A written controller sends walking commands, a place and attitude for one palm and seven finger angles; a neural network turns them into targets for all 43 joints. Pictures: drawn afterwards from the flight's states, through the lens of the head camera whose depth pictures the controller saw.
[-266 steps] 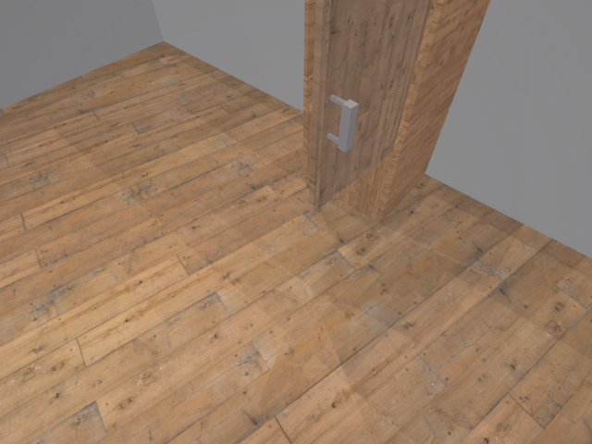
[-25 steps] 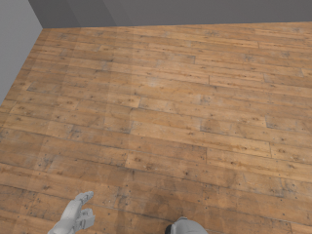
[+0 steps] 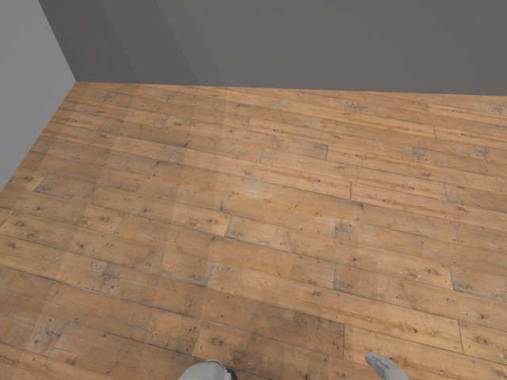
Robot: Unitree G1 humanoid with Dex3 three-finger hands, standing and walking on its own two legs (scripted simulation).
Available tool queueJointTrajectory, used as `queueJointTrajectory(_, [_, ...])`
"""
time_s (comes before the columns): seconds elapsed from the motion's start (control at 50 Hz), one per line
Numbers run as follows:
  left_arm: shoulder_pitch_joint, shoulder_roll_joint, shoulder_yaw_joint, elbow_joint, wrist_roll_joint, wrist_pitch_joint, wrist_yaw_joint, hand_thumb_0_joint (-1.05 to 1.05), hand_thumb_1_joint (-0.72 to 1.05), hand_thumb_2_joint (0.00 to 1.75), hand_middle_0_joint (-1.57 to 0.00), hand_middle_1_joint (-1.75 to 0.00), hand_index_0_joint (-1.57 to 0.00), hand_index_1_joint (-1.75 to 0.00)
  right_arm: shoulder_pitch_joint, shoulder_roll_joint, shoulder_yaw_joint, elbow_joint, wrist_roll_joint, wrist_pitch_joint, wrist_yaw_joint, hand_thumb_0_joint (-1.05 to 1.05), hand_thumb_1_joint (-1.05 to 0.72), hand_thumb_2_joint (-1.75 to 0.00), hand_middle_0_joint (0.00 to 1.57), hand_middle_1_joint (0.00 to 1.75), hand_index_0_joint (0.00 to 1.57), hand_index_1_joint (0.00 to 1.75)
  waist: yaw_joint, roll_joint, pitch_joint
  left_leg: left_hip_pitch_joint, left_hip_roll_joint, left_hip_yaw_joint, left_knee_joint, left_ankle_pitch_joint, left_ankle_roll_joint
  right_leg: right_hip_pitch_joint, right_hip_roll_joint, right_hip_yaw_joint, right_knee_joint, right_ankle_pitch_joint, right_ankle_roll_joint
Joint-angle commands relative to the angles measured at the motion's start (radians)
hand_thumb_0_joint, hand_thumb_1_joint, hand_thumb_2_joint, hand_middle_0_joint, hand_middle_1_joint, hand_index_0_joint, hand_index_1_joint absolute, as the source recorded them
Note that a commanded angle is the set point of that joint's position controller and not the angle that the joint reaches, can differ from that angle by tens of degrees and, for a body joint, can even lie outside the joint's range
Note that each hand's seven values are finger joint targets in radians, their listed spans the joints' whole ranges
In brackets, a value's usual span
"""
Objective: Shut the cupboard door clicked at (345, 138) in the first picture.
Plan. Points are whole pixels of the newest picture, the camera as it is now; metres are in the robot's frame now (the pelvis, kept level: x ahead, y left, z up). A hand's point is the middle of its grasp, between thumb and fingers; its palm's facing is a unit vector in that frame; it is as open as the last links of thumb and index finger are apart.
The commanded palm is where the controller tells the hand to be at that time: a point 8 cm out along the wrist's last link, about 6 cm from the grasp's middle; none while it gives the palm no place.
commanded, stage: walk to a spot facing it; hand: left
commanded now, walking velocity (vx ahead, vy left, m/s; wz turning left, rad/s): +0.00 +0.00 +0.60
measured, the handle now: out of the picture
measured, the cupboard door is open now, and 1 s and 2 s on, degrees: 86 86 86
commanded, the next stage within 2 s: none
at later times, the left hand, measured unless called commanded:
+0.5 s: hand (168, 324) +0.23 +0.18 -0.14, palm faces +0.21 -0.95 -0.22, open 7.3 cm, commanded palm none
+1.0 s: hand out of the picture +0.01 +0.11 -0.17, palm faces +0.58 -0.76 -0.28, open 7.3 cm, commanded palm none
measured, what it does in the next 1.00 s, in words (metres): walks ahead, turning left: right foot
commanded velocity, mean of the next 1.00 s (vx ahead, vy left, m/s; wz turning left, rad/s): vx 0.00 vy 0.00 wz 0.60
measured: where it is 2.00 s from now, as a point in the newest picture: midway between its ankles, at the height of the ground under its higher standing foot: outside the picture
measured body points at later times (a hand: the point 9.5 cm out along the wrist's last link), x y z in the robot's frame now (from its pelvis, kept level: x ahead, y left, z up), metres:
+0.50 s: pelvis +0.11 -0.04 +0.01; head +0.16 -0.02 +0.46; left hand +0.21 +0.23 -0.12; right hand +0.17 -0.28 -0.14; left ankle +0.11 +0.08 -0.72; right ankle +0.13 -0.16 -0.71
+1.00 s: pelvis +0.14 -0.06 +0.00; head +0.18 -0.03 +0.45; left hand -0.02 +0.15 -0.14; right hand +0.41 -0.19 -0.13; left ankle +0.10 +0.04 -0.72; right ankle +0.13 -0.15 -0.72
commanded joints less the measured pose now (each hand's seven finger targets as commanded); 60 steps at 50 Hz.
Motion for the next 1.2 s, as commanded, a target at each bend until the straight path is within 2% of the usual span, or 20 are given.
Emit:
queueJointTrajectory(0.0, [0.008, 0.093, 0.009, -0.120, -0.030, -0.022, 0.023, 0.00, 0.90, 0.90, -0.20, -0.30, -0.20, -0.30, 0.432, -0.250, -0.048, 0.061, 0.009, 0.008, -0.035, 0.00, -0.90, -0.90, 0.20, 0.30, 0.20, 0.30, -0.142, 0.187, -0.352, 0.647, 0.441, -0.582, -0.103, 0.977, 0.312, -0.512, -0.042, 0.061, 0.902, -0.131, 0.064])
queueJointTrajectory(0.02, [-0.056, 0.116, 0.017, -0.145, -0.011, -0.004, 0.034, 0.00, 0.90, 0.90, -0.20, -0.30, -0.20, -0.30, 0.362, -0.241, -0.046, 0.049, 0.009, 0.012, -0.031, 0.00, -0.90, -0.90, 0.20, 0.30, 0.20, 0.30, -0.124, 0.092, -0.208, 0.482, 0.425, -0.478, -0.150, 0.785, 0.310, -0.549, -0.089, 0.110, 0.921, -0.129, 0.063])
queueJointTrajectory(0.06, [-0.114, 0.085, 0.025, -0.159, 0.005, 0.026, 0.014, 0.00, 0.90, 0.90, -0.20, -0.30, -0.20, -0.30, 0.238, -0.170, -0.028, 0.007, 0.013, 0.002, -0.046, 0.00, -0.90, -0.90, 0.20, 0.30, 0.20, 0.30, -0.058, 0.120, -0.015, 0.214, 0.341, -0.435, -0.269, 0.460, 0.227, -0.617, -0.138, 0.100, 0.884, -0.009, 0.107])
queueJointTrajectory(0.14, [-0.058, 0.079, 0.043, -0.148, 0.008, 0.079, 0.003, 0.00, 0.90, 0.90, -0.20, -0.30, -0.20, -0.30, 0.163, -0.174, -0.029, -0.024, 0.014, 0.007, -0.043, 0.00, -0.90, -0.90, 0.20, 0.30, 0.20, 0.30, 0.007, 0.094, -0.109, 0.109, 0.218, -0.282, -0.280, 0.320, 0.147, -0.506, -0.134, 0.074, 0.739, 0.091, 0.129])
queueJointTrajectory(0.22, [-0.147, 0.095, 0.061, -0.193, 0.013, 0.096, 0.002, 0.00, 0.90, 0.90, -0.20, -0.30, -0.20, -0.30, 0.176, -0.193, -0.050, -0.032, 0.010, 0.024, -0.035, 0.00, -0.90, -0.90, 0.20, 0.30, 0.20, 0.30, -0.009, 0.079, -0.113, 0.120, 0.189, -0.359, -0.321, 0.039, 0.136, -0.583, -0.126, 0.074, 0.682, 0.159, 0.145])
queueJointTrajectory(0.36, [-0.349, 0.108, 0.053, -0.294, 0.004, 0.083, 0.005, 0.00, 0.90, 0.90, -0.20, -0.30, -0.20, -0.30, 0.258, -0.208, -0.074, -0.024, -0.001, 0.043, -0.036, 0.00, -0.90, -0.90, 0.20, 0.30, 0.20, 0.30, -0.067, 0.177, -0.116, 0.237, 0.185, -0.459, -0.222, 0.260, 0.152, -0.564, -0.073, 0.066, 0.395, 0.047, 0.140])
queueJointTrajectory(0.46, [-0.278, 0.141, 0.060, -0.296, -0.008, 0.067, 0.014, 0.00, 0.90, 0.90, -0.20, -0.30, -0.20, -0.30, 0.217, -0.220, -0.089, -0.055, 0.009, 0.059, -0.037, 0.00, -0.90, -0.90, 0.20, 0.30, 0.20, 0.30, -0.025, 0.172, -0.164, 0.170, 0.138, -0.508, -0.118, 0.306, 0.102, -0.284, -0.043, 0.083, 0.035, 0.182, 0.116])
queueJointTrajectory(0.48, [-0.233, 0.178, 0.067, -0.284, -0.008, 0.057, 0.019, 0.00, 0.90, 0.90, -0.20, -0.30, -0.20, -0.30, 0.207, -0.197, -0.087, -0.066, 0.018, 0.056, -0.032, 0.00, -0.90, -0.90, 0.20, 0.30, 0.20, 0.30, -0.007, 0.105, -0.200, 0.075, 0.104, -0.469, -0.066, 0.179, 0.053, -0.105, -0.118, 0.128, -0.086, 0.317, 0.104])
queueJointTrajectory(0.5, [-0.207, 0.264, 0.086, -0.278, 0.003, 0.049, 0.029, 0.00, 0.90, 0.90, -0.20, -0.30, -0.20, -0.30, 0.217, -0.137, -0.079, -0.081, 0.030, 0.053, -0.026, 0.00, -0.90, -0.90, 0.20, 0.30, 0.20, 0.30, -0.002, -0.156, -0.238, -0.137, -0.009, -0.301, 0.108, -0.203, -0.029, 0.099, -0.370, 0.333, -0.129, 0.536, 0.039])
queueJointTrajectory(0.52, [-0.198, 0.298, 0.084, -0.283, 0.010, 0.051, 0.031, 0.00, 0.90, 0.90, -0.20, -0.30, -0.20, -0.30, 0.208, -0.147, -0.082, -0.097, 0.021, 0.055, -0.029, 0.00, -0.90, -0.90, 0.20, 0.30, 0.20, 0.30, 0.003, -0.248, -0.218, -0.208, -0.072, -0.154, 0.362, -0.600, -0.082, 0.042, -0.584, 0.435, -0.080, 0.819, -0.086])
queueJointTrajectory(0.54, [-0.207, 0.266, 0.069, -0.284, 0.008, 0.051, 0.033, 0.00, 0.90, 0.90, -0.20, -0.30, -0.20, -0.30, 0.192, -0.169, -0.082, -0.092, 0.009, 0.062, -0.024, 0.00, -0.90, -0.90, 0.20, 0.30, 0.20, 0.30, -0.006, -0.162, -0.177, -0.194, -0.022, -0.181, 0.521, -0.554, -0.080, -0.035, -0.544, 0.335, -0.044, 0.952, -0.122])
queueJointTrajectory(0.56, [-0.256, 0.194, 0.060, -0.288, 0.004, 0.046, 0.041, 0.00, 0.90, 0.90, -0.20, -0.30, -0.20, -0.30, 0.198, -0.166, -0.083, -0.070, 0.008, 0.074, -0.022, 0.00, -0.90, -0.90, 0.20, 0.30, 0.20, 0.30, -0.040, -0.232, -0.152, -0.207, 0.009, -0.197, 0.577, -0.500, -0.087, -0.051, -0.479, 0.256, -0.032, 1.044, -0.095])
queueJointTrajectory(0.62, [-0.250, 0.180, 0.045, -0.297, -0.004, 0.054, 0.032, 0.00, 0.90, 0.90, -0.20, -0.30, -0.20, -0.30, 0.141, -0.138, -0.067, -0.069, 0.011, 0.102, -0.002, 0.00, -0.90, -0.90, 0.20, 0.30, 0.20, 0.30, -0.051, -0.175, -0.077, -0.188, 0.023, -0.118, 0.609, -0.350, -0.108, -0.111, -0.360, 0.058, -0.038, 1.029, -0.018])
queueJointTrajectory(0.86, [-0.125, 0.228, 0.060, -0.268, 0.015, 0.058, 0.026, 0.00, 0.90, 0.90, -0.20, -0.30, -0.20, -0.30, -0.036, -0.128, -0.040, -0.134, 0.011, 0.106, 0.017, 0.00, -0.90, -0.90, 0.20, 0.30, 0.20, 0.30, -0.003, -0.178, -0.070, -0.042, 0.013, -0.012, 0.215, -0.332, -0.078, -0.065, -0.402, -0.040, 0.018, 0.968, -0.043])
queueJointTrajectory(0.94, [-0.142, 0.270, 0.071, -0.270, 0.010, 0.056, 0.015, 0.00, 0.90, 0.90, -0.20, -0.30, -0.20, -0.30, 0.052, -0.162, -0.047, -0.135, 0.008, 0.091, 0.010, 0.00, -0.90, -0.90, 0.20, 0.30, 0.20, 0.30, -0.058, -0.168, -0.128, 0.184, -0.036, 0.036, 0.007, -0.240, -0.031, -0.144, -0.411, -0.106, 0.188, 1.001, -0.009])
queueJointTrajectory(0.96, [-0.163, 0.268, 0.070, -0.271, 0.005, 0.057, 0.012, 0.00, 0.90, 0.90, -0.20, -0.30, -0.20, -0.30, 0.132, -0.194, -0.059, -0.116, 0.005, 0.087, 0.010, 0.00, -0.90, -0.90, 0.20, 0.30, 0.20, 0.30, -0.107, -0.116, -0.166, 0.350, -0.006, -0.002, -0.091, -0.107, -0.010, -0.251, -0.396, -0.129, 0.338, 0.876, 0.028])
queueJointTrajectory(1.0, [-0.255, 0.189, 0.047, -0.358, -0.005, 0.071, 0.007, 0.00, 0.90, 0.90, -0.20, -0.30, -0.20, -0.30, 0.269, -0.378, -0.102, -0.095, 0.009, 0.078, -0.004, 0.00, -0.90, -0.90, 0.20, 0.30, 0.20, 0.30, -0.168, 0.270, -0.227, 0.566, 0.438, -0.586, -0.184, 0.629, 0.253, -0.698, -0.167, -0.062, 0.787, -0.221, 0.139])
queueJointTrajectory(1.02, [-0.278, 0.224, 0.050, -0.371, 0.000, 0.090, 0.017, 0.00, 0.90, 0.90, -0.20, -0.30, -0.20, -0.30, 0.250, -0.372, -0.097, -0.090, 0.013, 0.084, -0.009, 0.00, -0.90, -0.90, 0.20, 0.30, 0.20, 0.30, -0.146, 0.103, -0.205, 0.498, 0.467, -0.513, -0.186, 0.496, 0.279, -0.704, -0.193, 0.065, 0.830, -0.210, 0.127])
queueJointTrajectory(1.08, [-0.261, 0.215, 0.065, -0.320, 0.012, 0.110, 0.008, 0.00, 0.90, 0.90, -0.20, -0.30, -0.20, -0.30, 0.054, -0.296, -0.075, -0.149, 0.004, 0.076, -0.023, 0.00, -0.90, -0.90, 0.20, 0.30, 0.20, 0.30, -0.063, 0.149, -0.048, 0.208, 0.290, -0.405, -0.287, -0.005, 0.165, -0.653, -0.199, 0.083, 0.770, -0.030, 0.141])
queueJointTrajectory(1.18, [-0.217, 0.194, 0.066, -0.304, 0.014, 0.116, -0.003, 0.00, 0.90, 0.90, -0.20, -0.30, -0.20, -0.30, 0.047, -0.278, -0.073, -0.145, 0.008, 0.067, -0.018, 0.00, -0.90, -0.90, 0.20, 0.30, 0.20, 0.30, -0.029, 0.127, -0.071, 0.177, 0.195, -0.357, -0.302, -0.108, 0.128, -0.592, -0.152, 0.065, 0.638, 0.062, 0.145])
